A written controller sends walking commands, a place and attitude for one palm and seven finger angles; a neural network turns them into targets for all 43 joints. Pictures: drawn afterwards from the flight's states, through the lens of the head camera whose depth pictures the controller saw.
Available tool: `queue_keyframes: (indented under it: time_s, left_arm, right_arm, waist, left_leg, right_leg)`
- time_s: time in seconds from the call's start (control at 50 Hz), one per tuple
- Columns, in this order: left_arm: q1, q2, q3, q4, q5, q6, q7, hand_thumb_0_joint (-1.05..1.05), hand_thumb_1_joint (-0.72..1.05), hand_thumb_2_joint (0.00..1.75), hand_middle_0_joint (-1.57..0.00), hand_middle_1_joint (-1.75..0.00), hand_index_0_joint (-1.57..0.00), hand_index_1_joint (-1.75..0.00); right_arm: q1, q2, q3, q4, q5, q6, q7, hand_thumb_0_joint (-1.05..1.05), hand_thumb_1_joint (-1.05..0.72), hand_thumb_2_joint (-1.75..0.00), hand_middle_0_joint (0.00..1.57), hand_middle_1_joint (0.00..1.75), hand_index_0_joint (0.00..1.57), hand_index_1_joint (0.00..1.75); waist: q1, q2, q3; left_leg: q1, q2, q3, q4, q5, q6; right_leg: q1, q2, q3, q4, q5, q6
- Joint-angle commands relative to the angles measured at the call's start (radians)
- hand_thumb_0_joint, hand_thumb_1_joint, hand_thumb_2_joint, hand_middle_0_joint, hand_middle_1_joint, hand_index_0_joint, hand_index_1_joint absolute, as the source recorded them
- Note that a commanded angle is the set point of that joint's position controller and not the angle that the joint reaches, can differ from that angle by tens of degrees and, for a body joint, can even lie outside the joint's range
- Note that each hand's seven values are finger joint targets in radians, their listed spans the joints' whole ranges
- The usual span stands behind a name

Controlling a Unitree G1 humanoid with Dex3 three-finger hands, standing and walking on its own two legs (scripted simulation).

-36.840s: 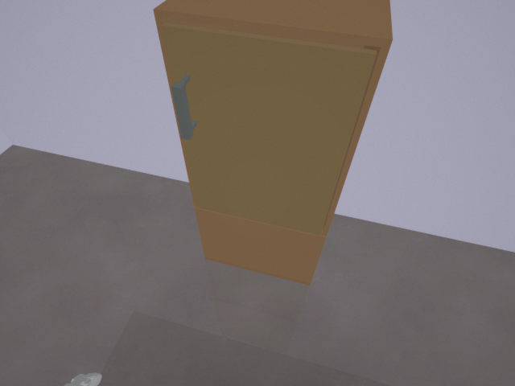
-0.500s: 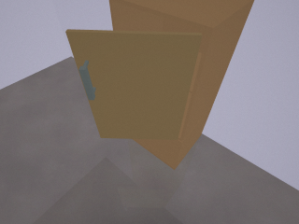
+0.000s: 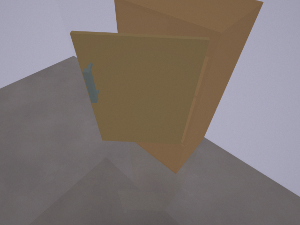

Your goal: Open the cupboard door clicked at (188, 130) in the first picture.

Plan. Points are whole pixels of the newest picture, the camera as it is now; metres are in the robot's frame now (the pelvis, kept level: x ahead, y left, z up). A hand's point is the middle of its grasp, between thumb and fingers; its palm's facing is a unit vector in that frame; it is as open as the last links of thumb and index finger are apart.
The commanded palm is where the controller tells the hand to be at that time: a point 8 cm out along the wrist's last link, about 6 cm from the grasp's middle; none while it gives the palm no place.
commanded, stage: raise the hand with hooked fingers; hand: left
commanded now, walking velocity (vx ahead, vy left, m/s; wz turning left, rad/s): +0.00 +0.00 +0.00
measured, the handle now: (92, 83) +0.56 +0.25 +0.05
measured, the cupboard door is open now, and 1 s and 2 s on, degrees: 38 38 38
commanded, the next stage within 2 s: none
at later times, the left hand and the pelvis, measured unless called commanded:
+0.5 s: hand (98, 201) +0.19 +0.15 -0.03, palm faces -0.02 -1.00 +0.02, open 8.4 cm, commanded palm +0.14 +0.23 -0.04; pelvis -0.01 -0.01 -0.07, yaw +0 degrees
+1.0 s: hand (70, 181) +0.22 +0.22 +0.00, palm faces +0.07 -1.00 -0.06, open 11.5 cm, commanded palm +0.19 +0.28 +0.01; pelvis +0.00 +0.00 -0.05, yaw +1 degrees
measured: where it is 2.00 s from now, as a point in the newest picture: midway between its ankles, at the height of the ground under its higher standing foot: outside the picture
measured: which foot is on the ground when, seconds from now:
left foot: down 0.00-1.00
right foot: down 0.00-1.00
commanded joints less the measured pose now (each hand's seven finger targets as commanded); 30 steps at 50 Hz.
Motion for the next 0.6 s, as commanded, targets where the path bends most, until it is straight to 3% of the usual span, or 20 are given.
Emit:
queue_keyframes:
  time_s: [0.0, 0.06, 0.08, 0.1, 0.12, 0.14, 0.16, 0.18, 0.2, 0.22, 0.24, 0.28, 0.32, 0.34, 0.36, 0.42, 0.46, 0.52, 0.54, 0.58]
  left_arm:
    - [0.056, 0.077, 0.01, -0.036, 0.002, -0.013, 0.006, 0.0, 0.9, 0.9, -0.2, -0.3, -0.2, -0.3]
    - [0.057, 0.076, 0.009, -0.034, 0.003, -0.012, 0.006, 0.0, 0.9, 0.9, -0.2, -0.3, -0.2, -0.3]
    - [0.136, 0.121, 0.011, 0.018, 0.012, -0.02, 0.043, 0.0, 0.9, 0.9, -0.2, -0.3, -0.2, -0.3]
    - [-0.65, 0.286, 0.053, -1.567, -0.21, -0.229, 0.028, 0.0, 0.88, 0.89, -0.2, -0.32, -0.2, -0.32]
    - [-0.278, 0.239, 0.068, -1.325, -0.126, -0.164, 0.087, 0.0, 0.85, 0.88, -0.2, -0.33, -0.2, -0.33]
    - [0.001, 0.049, -0.028, -1.124, -0.143, -0.02, 0.121, 0.0, 0.83, 0.87, -0.21, -0.34, -0.21, -0.34]
    - [0.012, -0.062, -0.103, -1.104, -0.167, 0.005, 0.105, 0.0, 0.81, 0.86, -0.21, -0.36, -0.21, -0.36]
    - [-0.023, -0.037, -0.102, -1.206, -0.193, -0.044, 0.089, 0.0, 0.78, 0.85, -0.21, -0.37, -0.21, -0.37]
    - [-0.018, 0.018, -0.066, -1.233, -0.183, -0.099, 0.081, 0.0, 0.76, 0.84, -0.21, -0.39, -0.21, -0.39]
    - [0.011, 0.009, -0.058, -1.216, -0.173, -0.148, 0.066, 0.0, 0.74, 0.83, -0.21, -0.4, -0.21, -0.4]
    - [0.039, 0.02, -0.025, -1.15, -0.163, -0.198, 0.042, 0.0, 0.71, 0.82, -0.21, -0.42, -0.21, -0.42]
    - [0.254, -0.027, 0.015, -1.032, -0.185, -0.333, -0.049, 0.0, 0.67, 0.8, -0.22, -0.45, -0.22, -0.45]
    - [0.387, -0.002, 0.093, -1.018, -0.227, -0.493, -0.169, 0.0, 0.62, 0.78, -0.22, -0.48, -0.22, -0.48]
    - [0.428, 0.067, 0.168, -0.983, -0.23, -0.558, -0.237, 0.0, 0.6, 0.77, -0.22, -0.5, -0.22, -0.5]
    - [0.42, 0.11, 0.208, -1.006, -0.227, -0.601, -0.279, 0.0, 0.57, 0.76, -0.22, -0.51, -0.22, -0.51]
    - [0.365, 0.133, 0.213, -1.159, -0.233, -0.543, -0.3, 0.0, 0.5, 0.73, -0.23, -0.55, -0.23, -0.55]
    - [0.24, 0.145, 0.205, -1.302, -0.252, -0.507, -0.272, 0.0, 0.46, 0.71, -0.23, -0.58, -0.23, -0.58]
    - [0.178, 0.173, 0.238, -1.485, -0.24, -0.525, -0.199, 0.0, 0.39, 0.68, -0.24, -0.63, -0.24, -0.63]
    - [0.087, 0.192, 0.234, -1.551, -0.242, -0.548, -0.198, 0.0, 0.36, 0.67, -0.24, -0.64, -0.24, -0.64]
    - [0.079, 0.147, 0.178, -1.518, -0.242, -0.575, -0.226, 0.0, 0.32, 0.65, -0.24, -0.68, -0.24, -0.68]
  right_arm:
    - [0.09, -0.086, -0.014, -0.009, 0.0, -0.01, -0.001, 0.0, -0.9, -0.9, 0.2, 0.3, 0.2, 0.3]
    - [0.085, -0.087, -0.014, -0.008, 0.0, -0.01, -0.002, 0.0, -0.9, -0.9, 0.2, 0.3, 0.2, 0.3]
    - [-0.029, -0.129, -0.019, -0.077, 0.011, -0.019, 0.005, 0.0, -0.9, -0.9, 0.2, 0.3, 0.2, 0.3]
    - [-0.021, -0.315, -0.032, -0.475, 0.047, -0.164, -0.034, 0.0, -0.9, -0.9, 0.2, 0.3, 0.2, 0.3]
    - [-0.115, -0.225, -0.006, -0.423, 0.049, -0.256, -0.063, 0.0, -0.9, -0.9, 0.2, 0.3, 0.2, 0.3]
    - [-0.088, -0.178, -0.025, -0.43, 0.069, -0.283, -0.054, 0.0, -0.9, -0.9, 0.2, 0.3, 0.2, 0.3]
    - [-0.057, -0.186, -0.018, -0.406, 0.082, -0.299, -0.054, 0.0, -0.9, -0.9, 0.2, 0.3, 0.2, 0.3]
    - [-0.081, -0.225, -0.029, -0.465, 0.084, -0.328, -0.057, 0.0, -0.9, -0.9, 0.2, 0.3, 0.2, 0.3]
    - [-0.081, -0.26, -0.039, -0.485, 0.063, -0.354, -0.056, 0.0, -0.9, -0.9, 0.2, 0.3, 0.2, 0.3]
    - [-0.081, -0.26, -0.043, -0.512, 0.041, -0.368, -0.049, 0.0, -0.9, -0.9, 0.2, 0.3, 0.2, 0.3]
    - [-0.077, -0.259, -0.054, -0.538, 0.036, -0.375, -0.034, 0.0, -0.9, -0.9, 0.2, 0.3, 0.2, 0.3]
    - [-0.106, -0.242, -0.075, -0.591, 0.017, -0.376, -0.002, 0.0, -0.9, -0.9, 0.2, 0.3, 0.2, 0.3]
    - [-0.143, -0.242, -0.097, -0.637, 0.009, -0.352, 0.037, 0.0, -0.9, -0.9, 0.2, 0.3, 0.2, 0.3]
    - [-0.155, -0.255, -0.109, -0.663, 0.005, -0.33, 0.061, 0.0, -0.9, -0.9, 0.2, 0.3, 0.2, 0.3]
    - [-0.181, -0.252, -0.114, -0.698, 0.01, -0.313, 0.069, 0.0, -0.9, -0.9, 0.2, 0.3, 0.2, 0.3]
    - [-0.225, -0.242, -0.108, -0.797, 0.029, -0.25, 0.058, 0.0, -0.9, -0.9, 0.2, 0.3, 0.2, 0.3]
    - [-0.229, -0.238, -0.098, -0.844, 0.039, -0.223, 0.039, 0.0, -0.9, -0.9, 0.2, 0.3, 0.2, 0.3]
    - [-0.123, -0.21, -0.096, -0.831, 0.028, -0.211, 0.021, 0.0, -0.9, -0.9, 0.2, 0.3, 0.2, 0.3]
    - [-0.097, -0.219, -0.089, -0.816, 0.019, -0.211, 0.015, 0.0, -0.9, -0.9, 0.2, 0.3, 0.2, 0.3]
    - [-0.086, -0.214, -0.08, -0.784, 0.021, -0.22, 0.006, 0.0, -0.9, -0.9, 0.2, 0.3, 0.2, 0.3]
  waist:
    - [-0.009, 0.025, 0.043]
    - [-0.007, 0.032, 0.054]
    - [0.036, 0.047, 0.05]
    - [-0.095, 0.276, -0.439]
    - [-0.011, 0.309, -0.397]
    - [-0.037, 0.223, -0.171]
    - [-0.048, 0.061, -0.035]
    - [-0.051, -0.017, 0.019]
    - [-0.066, -0.08, -0.021]
    - [-0.069, -0.142, -0.027]
    - [-0.057, -0.141, -0.017]
    - [0.012, -0.233, -0.066]
    - [0.048, -0.205, -0.121]
    - [0.068, -0.084, -0.141]
    - [0.069, -0.037, -0.168]
    - [0.086, -0.003, -0.259]
    - [0.059, 0.037, -0.263]
    - [0.025, 0.122, -0.381]
    - [-0.011, 0.081, -0.407]
    - [-0.049, 0.089, -0.373]
  left_leg:
    - [-0.136, 0.109, -0.092, -0.116, 0.096, 0.006]
    - [-0.141, 0.112, -0.092, -0.12, 0.097, 0.006]
    - [-0.146, 0.135, -0.04, 0.039, 0.215, -0.017]
    - [0.038, 0.016, -0.07, -0.056, 0.23, -0.021]
    - [-0.003, 0.037, -0.045, -0.068, 0.251, -0.031]
    - [-0.147, 0.052, -0.08, -0.091, 0.109, -0.056]
    - [-0.221, 0.04, -0.093, -0.073, 0.007, -0.038]
    - [-0.257, 0.036, -0.113, -0.036, -0.059, -0.015]
    - [-0.273, 0.023, -0.115, 0.019, -0.084, -0.007]
    - [-0.312, 0.011, -0.115, 0.072, -0.085, -0.005]
    - [-0.354, -0.002, -0.108, 0.12, -0.084, -0.016]
    - [-0.467, -0.005, -0.081, 0.224, -0.065, -0.031]
    - [-0.561, -0.015, -0.052, 0.327, -0.025, -0.05]
    - [-0.574, -0.027, -0.04, 0.372, 0.013, -0.061]
    - [-0.613, -0.034, -0.024, 0.411, 0.024, -0.055]
    - [-0.675, -0.04, 0.002, 0.443, 0.021, -0.03]
    - [-0.69, -0.037, -0.01, 0.456, -0.073, -0.02]
    - [-0.6, -0.006, -0.047, 0.498, 0.113, -0.014]
    - [-0.594, 0.001, -0.066, 0.527, 0.141, -0.011]
    - [-0.597, 0.011, -0.075, 0.554, 0.124, -0.007]
  right_leg:
    - [0.084, -0.108, 0.132, -0.065, 0.088, -0.02]
    - [0.083, -0.106, 0.128, -0.064, 0.09, -0.019]
    - [0.042, -0.143, 0.135, 0.016, 0.391, -0.011]
    - [0.164, -0.038, 0.094, 0.051, 0.159, -0.002]
    - [0.119, 0.001, 0.074, 0.1, -0.014, -0.036]
    - [-0.012, 0.0, 0.019, 0.107, -0.119, -0.016]
    - [-0.068, 0.008, -0.007, 0.082, -0.111, -0.002]
    - [-0.107, 0.003, 0.002, 0.06, -0.156, 0.008]
    - [-0.144, 0.001, 0.01, 0.061, -0.211, 0.01]
    - [-0.192, 0.0, 0.003, 0.085, -0.245, 0.011]
    - [-0.232, -0.004, 0.006, 0.115, -0.269, 0.008]
    - [-0.289, 0.0, -0.005, 0.219, -0.303, 0.002]
    - [-0.295, 0.003, 0.0, 0.321, -0.219, -0.01]
    - [-0.275, -0.003, 0.02, 0.372, -0.141, -0.029]
    - [-0.282, -0.011, 0.029, 0.41, -0.097, -0.032]
    - [-0.278, -0.009, 0.062, 0.458, -0.067, -0.024]
    - [-0.315, -0.013, 0.116, 0.418, -0.218, -0.016]
    - [-0.296, 0.004, 0.088, 0.481, 0.029, -0.018]
    - [-0.308, 0.01, 0.087, 0.506, 0.078, -0.012]
    - [-0.357, 0.008, 0.088, 0.491, 0.06, -0.004]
